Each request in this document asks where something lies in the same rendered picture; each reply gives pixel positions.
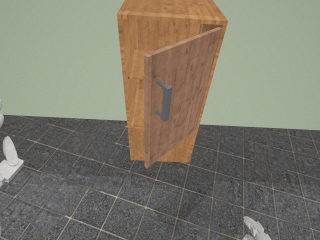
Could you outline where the robot right hand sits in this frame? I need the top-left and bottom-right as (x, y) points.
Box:
(242, 216), (271, 240)

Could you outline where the handle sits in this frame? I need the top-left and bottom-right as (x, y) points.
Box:
(155, 80), (173, 122)

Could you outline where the robot left hand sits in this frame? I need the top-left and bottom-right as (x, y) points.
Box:
(0, 100), (24, 187)

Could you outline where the cupboard door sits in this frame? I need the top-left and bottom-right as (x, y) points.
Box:
(144, 27), (222, 168)

